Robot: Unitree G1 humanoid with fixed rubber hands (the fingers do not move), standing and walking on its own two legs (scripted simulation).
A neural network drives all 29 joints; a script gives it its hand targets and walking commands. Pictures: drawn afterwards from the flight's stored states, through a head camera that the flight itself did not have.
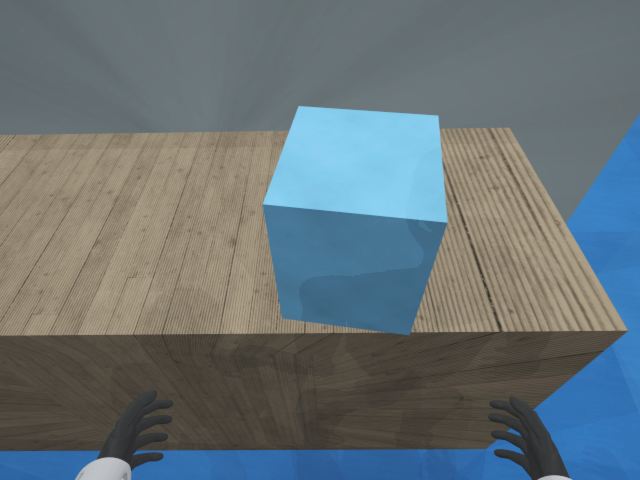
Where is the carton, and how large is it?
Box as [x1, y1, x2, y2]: [263, 106, 447, 335]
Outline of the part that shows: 298,106 263,202 282,317 409,335 447,222 438,117 436,115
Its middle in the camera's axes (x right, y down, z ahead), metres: +0.06 -0.02 +0.58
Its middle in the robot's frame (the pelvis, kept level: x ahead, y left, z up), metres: +0.45 -0.03 +0.05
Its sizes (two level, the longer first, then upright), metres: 0.210 0.200 0.250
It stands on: a pedestal, 0.71 m high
